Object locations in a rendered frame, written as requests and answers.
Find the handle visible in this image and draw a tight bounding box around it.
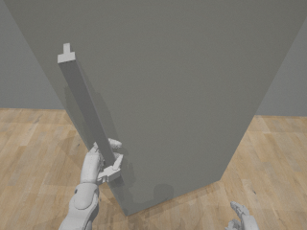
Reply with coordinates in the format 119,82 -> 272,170
58,43 -> 125,188

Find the robot left forearm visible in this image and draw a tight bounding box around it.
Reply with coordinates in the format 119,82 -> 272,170
58,182 -> 100,230

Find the fridge door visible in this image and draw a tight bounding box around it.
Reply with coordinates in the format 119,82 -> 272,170
3,0 -> 307,216

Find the robot right hand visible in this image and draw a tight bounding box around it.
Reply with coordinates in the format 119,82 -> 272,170
224,201 -> 260,230

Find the robot left hand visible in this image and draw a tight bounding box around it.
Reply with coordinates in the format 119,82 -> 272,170
80,138 -> 124,187

